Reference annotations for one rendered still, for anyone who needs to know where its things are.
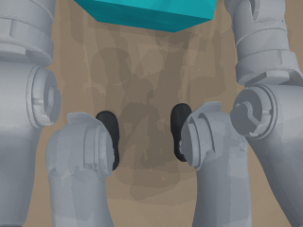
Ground robot right forearm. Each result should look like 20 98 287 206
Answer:
223 0 303 88

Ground left robot upper arm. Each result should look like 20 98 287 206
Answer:
0 61 62 227

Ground robot right shin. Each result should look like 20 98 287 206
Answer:
179 101 248 160

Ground left robot thigh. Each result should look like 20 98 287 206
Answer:
47 122 115 227

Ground right robot upper arm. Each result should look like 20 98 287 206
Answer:
230 83 303 227

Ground robot left forearm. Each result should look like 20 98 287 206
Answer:
0 0 56 67

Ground carton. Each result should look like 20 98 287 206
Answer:
74 0 217 33

